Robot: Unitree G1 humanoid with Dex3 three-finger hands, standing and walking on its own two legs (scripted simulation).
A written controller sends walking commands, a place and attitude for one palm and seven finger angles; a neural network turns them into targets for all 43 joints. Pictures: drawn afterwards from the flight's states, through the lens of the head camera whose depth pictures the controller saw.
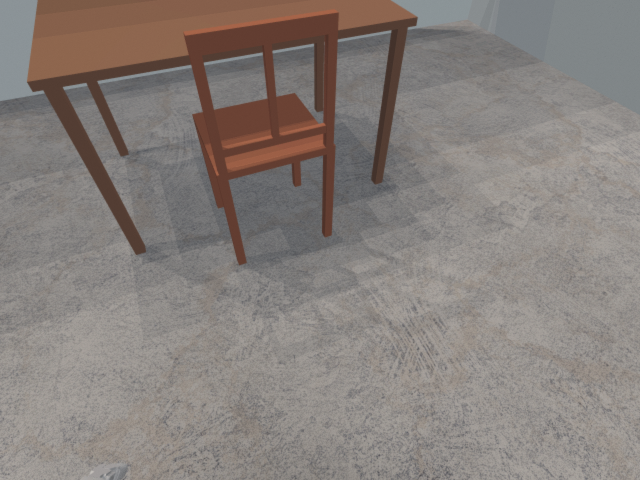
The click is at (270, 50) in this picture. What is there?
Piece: chair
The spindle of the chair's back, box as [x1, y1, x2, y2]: [262, 44, 279, 137]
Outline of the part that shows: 262,45 271,134 273,137 279,135 271,44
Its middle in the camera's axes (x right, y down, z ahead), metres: -0.14 -0.41 +1.10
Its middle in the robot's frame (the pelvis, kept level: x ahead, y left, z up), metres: +1.09 +0.20 -0.08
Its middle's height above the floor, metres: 0.69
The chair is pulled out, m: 0.00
